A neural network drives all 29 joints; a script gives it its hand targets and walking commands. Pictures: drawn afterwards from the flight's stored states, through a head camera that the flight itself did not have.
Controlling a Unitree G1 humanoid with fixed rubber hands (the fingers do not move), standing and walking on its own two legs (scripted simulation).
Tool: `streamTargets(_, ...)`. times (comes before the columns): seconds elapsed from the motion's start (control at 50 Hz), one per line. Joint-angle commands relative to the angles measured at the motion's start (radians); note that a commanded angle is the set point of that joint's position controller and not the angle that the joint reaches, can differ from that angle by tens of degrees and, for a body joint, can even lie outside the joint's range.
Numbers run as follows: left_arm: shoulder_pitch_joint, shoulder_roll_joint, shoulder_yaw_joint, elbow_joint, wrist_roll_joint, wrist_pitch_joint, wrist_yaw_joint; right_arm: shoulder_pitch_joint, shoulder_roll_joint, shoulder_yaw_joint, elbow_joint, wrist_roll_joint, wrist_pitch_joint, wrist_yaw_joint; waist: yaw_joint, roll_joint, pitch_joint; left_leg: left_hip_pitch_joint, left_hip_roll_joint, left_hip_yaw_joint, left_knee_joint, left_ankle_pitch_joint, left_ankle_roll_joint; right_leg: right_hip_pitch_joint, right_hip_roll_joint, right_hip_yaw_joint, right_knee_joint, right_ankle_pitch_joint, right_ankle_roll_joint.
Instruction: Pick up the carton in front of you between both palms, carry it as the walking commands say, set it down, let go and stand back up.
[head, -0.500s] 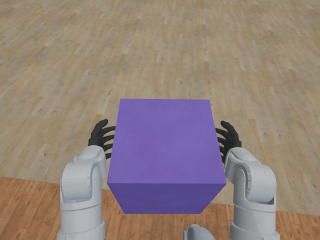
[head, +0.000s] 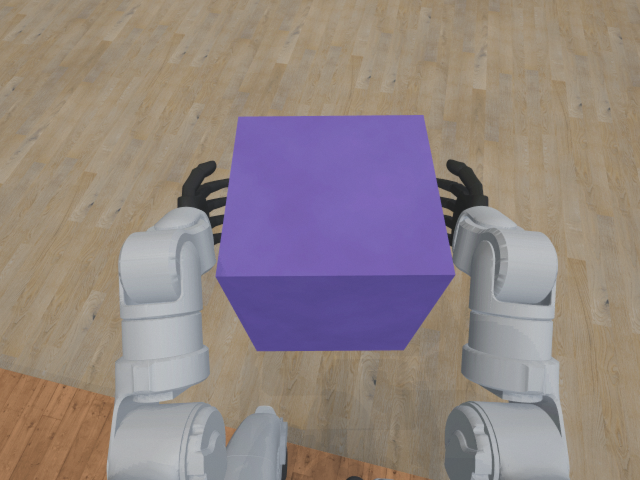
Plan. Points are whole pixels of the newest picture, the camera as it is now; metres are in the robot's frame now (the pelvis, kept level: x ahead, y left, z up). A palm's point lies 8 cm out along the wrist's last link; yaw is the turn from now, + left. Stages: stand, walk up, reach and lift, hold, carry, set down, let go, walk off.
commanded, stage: carry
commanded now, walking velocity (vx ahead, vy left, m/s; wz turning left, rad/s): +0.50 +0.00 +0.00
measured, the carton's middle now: (330, 246) +0.39 +0.02 +0.01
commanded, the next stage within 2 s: none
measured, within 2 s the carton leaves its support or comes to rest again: neither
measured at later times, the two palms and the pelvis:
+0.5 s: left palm (231, 92) +0.72 +0.21 -0.04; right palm (397, 92) +0.73 -0.09 -0.03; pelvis +0.37 +0.06 -0.10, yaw +5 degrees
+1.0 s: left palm out of the picture +0.95 +0.38 +0.04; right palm out of the picture +1.09 +0.12 +0.03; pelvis +0.70 +0.09 -0.08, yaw +22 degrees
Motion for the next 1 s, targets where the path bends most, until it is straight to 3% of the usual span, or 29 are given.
streamTargets(0.0, -0.706, -1.052, -0.759, -0.187, -0.453, 0.001, -0.256, -0.61, 1.031, 0.727, -0.136, 0.358, -0.039, 0.162, 0.019, -0.132, -0.626, -0.075, -0.013, 0.044, -0.083, 0.161, 0.004, 0.608, -0.243, 0.219, 0.005, 0.833, -0.103)
streamTargets(0.04, -0.644, -1.017, -0.773, -0.17, -0.435, 0.002, -0.257, -0.592, 0.995, 0.749, -0.152, 0.355, -0.034, 0.17, 0.033, -0.129, -0.605, -0.09, -0.024, 0.072, -0.128, 0.247, 0.01, 0.628, -0.213, 0.174, 0.039, 0.831, -0.094)
streamTargets(0.08, -0.592, -0.979, -0.783, -0.135, -0.421, 0.004, -0.261, -0.578, 0.973, 0.764, -0.14, 0.36, -0.024, 0.184, 0.091, -0.106, -0.55, -0.231, -0.023, 0.055, -0.286, 0.413, 0.01, 0.771, -0.165, 0.201, 0.094, 0.707, -0.072)
streamTargets(0.12, -0.575, -0.959, -0.793, -0.096, -0.42, 0.005, -0.263, -0.554, 0.934, 0.754, -0.104, 0.355, -0.011, 0.201, 0.109, -0.058, -0.463, -0.192, -0.014, 0.061, -0.481, 0.566, 0.008, 0.709, -0.14, 0.193, 0.111, 0.558, -0.056)
streamTargets(0.14, -0.578, -0.956, -0.792, -0.07, -0.421, 0.005, -0.265, -0.546, 0.913, 0.735, -0.077, 0.351, -0.004, 0.207, 0.092, -0.028, -0.428, -0.029, -0.023, 0.071, -0.571, 0.679, 0.019, 0.572, -0.128, 0.164, 0.102, 0.488, -0.046)
streamTargets(0.16, -0.588, -0.959, -0.791, -0.048, -0.424, 0.005, -0.269, -0.528, 0.89, 0.717, -0.053, 0.344, 0.001, 0.212, 0.064, -0.054, -0.417, 0.126, -0.021, 0.079, -0.584, 0.739, 0.027, 0.471, -0.126, 0.135, 0.122, 0.479, -0.036)
streamTargets(0.2, -0.599, -0.975, -0.787, -0.007, -0.436, 0.008, -0.273, -0.522, 0.848, 0.68, -0.011, 0.331, 0.01, 0.223, -0.062, -0.077, -0.465, 0.433, -0.037, 0.129, -0.512, 0.661, 0.04, 0.34, -0.132, 0.083, 0.309, 0.654, -0.013)
streamTargets(0.22, -0.631, -0.98, -0.783, 0.01, -0.437, 0.01, -0.272, -0.518, 0.842, 0.665, 0.011, 0.333, 0.012, 0.229, -0.133, -0.05, -0.506, 0.621, -0.029, 0.136, -0.526, 0.643, 0.04, 0.256, -0.12, 0.027, 0.497, 0.648, 0.017)
streamTargets(0.24, -0.662, -0.971, -0.764, 0.023, -0.429, 0.009, -0.269, -0.543, 0.839, 0.651, 0.018, 0.346, 0.015, 0.24, -0.163, 0.056, -0.485, 0.735, -0.001, 0.098, -0.545, 0.526, 0.026, 0.117, -0.057, -0.003, 0.768, 0.359, 0.055)
streamTargets(0.26, -0.689, -0.979, -0.748, 0.037, -0.419, 0.021, -0.262, -0.569, 0.838, 0.637, 0.077, 0.358, 0.018, 0.247, -0.102, 0.31, -0.507, 0.964, 0.141, -0.116, -0.26, 0.987, 0.103, -0.204, 0.032, 0.068, 0.967, -0.308, 0.079)
streamTargets(0.28, -0.67, -0.958, -0.72, 0.088, -0.405, 0.037, -0.25, -0.554, 0.838, 0.622, 0.13, 0.372, 0.024, 0.252, -0.094, 0.323, -0.6, 1.09, 0.236, -0.364, -0.25, 0.957, 0.211, -0.376, 0.036, 0.16, 1.099, -0.343, 0.1)
streamTargets(0.3, -0.663, -0.962, -0.696, 0.078, -0.403, 0.039, -0.237, -0.579, 0.873, 0.64, 0.123, 0.402, 0.019, 0.26, -0.156, 0.288, -0.671, 1.104, 0.307, -0.605, -0.409, 0.506, 0.349, -0.491, 0.053, 0.173, 1.178, -0.317, 0.114)
streamTargets(0.32, -0.712, -0.981, -0.689, 0.05, -0.391, 0.032, -0.225, -0.624, 0.947, 0.653, 0.098, 0.444, 0.014, 0.27, -0.145, 0.128, -0.609, 1.003, 0.254, -0.62, -0.501, 0.346, 0.321, -0.518, 0.018, 0.176, 1.081, -0.286, 0.11)
streamTargets(0.34, -0.719, -1.01, -0.681, 0.035, -0.375, 0.024, -0.214, -0.71, 1.017, 0.674, 0.048, 0.482, 0.008, 0.279, -0.122, 0.06, -0.593, 0.933, 0.241, -0.592, -0.497, 0.371, 0.3, -0.511, -0.014, 0.186, 0.994, -0.235, 0.11)
streamTargets(0.38, -0.709, -1.049, -0.659, 0.001, -0.355, 0.003, -0.195, -0.805, 1.115, 0.712, -0.018, 0.553, -0.007, 0.287, -0.113, 0.019, -0.6, 0.808, 0.201, -0.507, -0.487, 0.434, 0.252, -0.441, -0.054, 0.196, 0.898, -0.12, 0.103)
streamTargets(0.48, -0.579, -1.083, -0.684, -0.024, -0.304, -0.056, -0.176, -0.72, 1.17, 0.748, -0.049, 0.565, -0.059, 0.28, -0.13, 0.036, -0.645, 0.846, 0.131, -0.358, -0.417, 0.762, 0.224, -0.516, -0.08, 0.155, 0.701, -0.069, 0.141)
streamTargets(0.52, -0.539, -1.086, -0.714, -0.038, -0.29, -0.081, -0.18, -0.661, 1.171, 0.769, -0.047, 0.548, -0.083, 0.279, -0.138, 0.051, -0.645, 0.875, 0.096, -0.317, -0.399, 0.904, 0.197, -0.526, -0.06, 0.129, 0.606, 0.013, 0.145)
streamTargets(0.64, -0.503, -1.053, -0.822, -0.102, -0.309, -0.13, -0.191, -0.522, 1.094, 0.814, -0.055, 0.495, -0.135, 0.275, -0.16, 0.101, -0.585, 0.901, -0.005, -0.242, -0.325, 1.062, 0.124, -0.391, 0.045, 0.037, 0.155, 0.224, 0.115)
streamTargets(0.68, -0.513, -1.026, -0.847, -0.144, -0.328, -0.131, -0.194, -0.489, 1.06, 0.822, -0.063, 0.488, -0.141, 0.268, -0.099, 0.13, -0.635, 0.721, -0.023, -0.179, -0.189, 1.122, 0.071, -0.019, 0.08, 0.003, -0.008, 0.368, 0.104)
streamTargets(0.7, -0.495, -1.012, -0.85, -0.155, -0.335, -0.129, -0.197, -0.506, 1.039, 0.827, -0.077, 0.487, -0.141, 0.265, -0.018, 0.117, -0.689, 0.551, -0.026, -0.134, -0.023, 1.006, 0.041, 0.274, 0.011, 0.047, -0.086, 0.509, 0.083)
streamTargets(0.72, -0.474, -0.99, -0.845, -0.159, -0.345, -0.124, -0.204, -0.509, 1.013, 0.824, -0.088, 0.475, -0.136, 0.264, 0.013, -0.028, -0.743, 0.282, -0.067, -0.12, 0.167, 0.289, 0.014, 0.579, -0.245, 0.288, -0.004, 0.792, 0.029)
streamTargets(0.74, -0.455, -0.935, -0.821, -0.123, -0.336, -0.12, -0.205, -0.472, 0.999, 0.815, -0.071, 0.466, -0.117, 0.265, 0.013, -0.256, -0.871, 0.027, -0.174, -0.071, 0.455, -0.323, -0.027, 0.863, -0.492, 0.648, 0.107, 1.095, -0.142)
streamTargets(0.76, -0.415, -0.915, -0.805, -0.094, -0.349, -0.109, -0.21, -0.446, 0.972, 0.801, -0.046, 0.466, -0.106, 0.26, 0.029, -0.207, -0.917, -0.058, -0.116, -0.129, 0.592, -0.27, -0.01, 0.9, -0.515, 0.721, 0.073, 0.866, -0.207)
streamTargets(0.78, -0.427, -0.952, -0.827, -0.117, -0.377, -0.107, -0.215, -0.449, 0.957, 0.789, -0.081, 0.461, -0.102, 0.253, 0.034, -0.135, -0.846, -0.09, -0.058, -0.131, 0.56, -0.195, -0.006, 0.773, -0.473, 0.687, -0.012, 0.548, -0.196)
streamTargets(0.8, -0.494, -0.978, -0.84, -0.155, -0.402, -0.103, -0.22, -0.505, 0.96, 0.781, -0.11, 0.453, -0.098, 0.247, 0.017, -0.042, -0.712, -0.098, -0.034, -0.109, 0.462, -0.143, -0.015, 0.636, -0.419, 0.604, -0.074, 0.44, -0.148)
streamTargets(0.82, -0.562, -0.998, -0.85, -0.186, -0.429, -0.094, -0.225, -0.526, 0.955, 0.769, -0.12, 0.44, -0.094, 0.24, -0.006, -0.016, -0.631, -0.085, -0.007, -0.098, 0.35, -0.113, -0.024, 0.55, -0.394, 0.522, -0.109, 0.413, -0.11)
streamTargets(0.86, -0.628, -1.005, -0.858, -0.208, -0.473, -0.073, -0.234, -0.532, 0.941, 0.756, -0.122, 0.415, -0.081, 0.223, -0.018, -0.052, -0.569, 0.027, -0.013, -0.046, 0.133, -0.112, -0.031, 0.424, -0.336, 0.397, -0.175, 0.368, -0.064)
streamTargets(0.9, -0.613, -0.992, -0.846, -0.179, -0.487, -0.046, -0.248, -0.476, 0.923, 0.736, -0.076, 0.373, -0.067, 0.203, -0.015, -0.115, -0.551, 0.069, -0.04, 0.011, -0.056, -0.133, -0.034, 0.406, -0.304, 0.299, -0.182, 0.48, -0.062)
streamTargets(0.98, -0.543, -0.988, -0.792, -0.072, -0.478, -0.004, -0.286, -0.389, 0.914, 0.691, -0.003, 0.288, -0.043, 0.178, -0.001, -0.205, -0.53, 0.191, -0.095, 0.122, -0.358, 0.082, -0.042, 0.382, -0.23, 0.162, -0.14, 0.651, -0.014)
